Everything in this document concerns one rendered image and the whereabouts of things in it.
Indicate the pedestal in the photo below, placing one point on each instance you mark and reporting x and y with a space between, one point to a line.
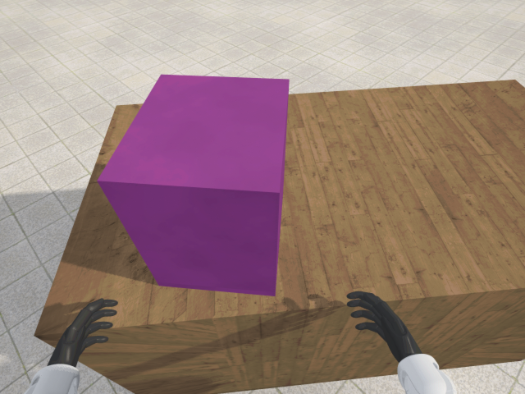
415 194

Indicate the carton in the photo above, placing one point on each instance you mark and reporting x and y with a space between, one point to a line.
197 181

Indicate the left robot forearm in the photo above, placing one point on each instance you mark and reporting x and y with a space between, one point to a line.
55 379

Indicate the robot left hand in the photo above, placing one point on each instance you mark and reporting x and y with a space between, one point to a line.
74 339

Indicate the right robot forearm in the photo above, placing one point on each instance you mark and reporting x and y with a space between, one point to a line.
420 374

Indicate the robot right hand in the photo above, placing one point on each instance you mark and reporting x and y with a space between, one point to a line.
387 324

